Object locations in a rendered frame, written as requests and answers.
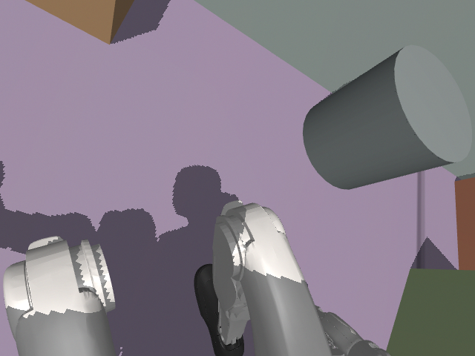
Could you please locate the right robot arm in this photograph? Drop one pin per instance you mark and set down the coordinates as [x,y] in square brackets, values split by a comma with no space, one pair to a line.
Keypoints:
[367,348]

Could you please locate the right robot hand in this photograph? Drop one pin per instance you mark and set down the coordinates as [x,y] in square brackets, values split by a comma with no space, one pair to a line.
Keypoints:
[341,337]

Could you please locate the right robot foot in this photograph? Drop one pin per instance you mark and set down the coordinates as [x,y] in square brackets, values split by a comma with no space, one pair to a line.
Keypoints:
[208,305]

